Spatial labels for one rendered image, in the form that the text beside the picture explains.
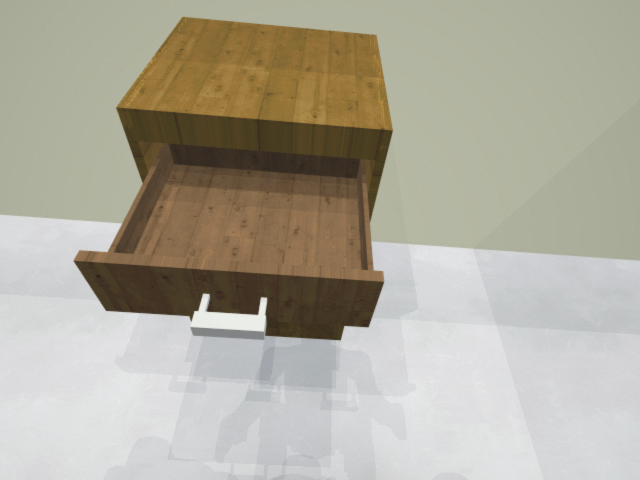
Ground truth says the cabinet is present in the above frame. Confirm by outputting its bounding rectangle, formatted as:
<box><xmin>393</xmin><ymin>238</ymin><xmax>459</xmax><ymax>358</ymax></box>
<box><xmin>116</xmin><ymin>17</ymin><xmax>393</xmax><ymax>340</ymax></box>

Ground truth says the drawer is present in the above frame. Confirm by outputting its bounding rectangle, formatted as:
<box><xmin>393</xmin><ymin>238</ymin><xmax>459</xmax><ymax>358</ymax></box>
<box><xmin>73</xmin><ymin>143</ymin><xmax>384</xmax><ymax>327</ymax></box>

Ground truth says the handle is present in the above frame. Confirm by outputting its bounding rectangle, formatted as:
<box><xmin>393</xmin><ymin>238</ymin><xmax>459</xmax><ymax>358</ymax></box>
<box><xmin>190</xmin><ymin>294</ymin><xmax>267</xmax><ymax>340</ymax></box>

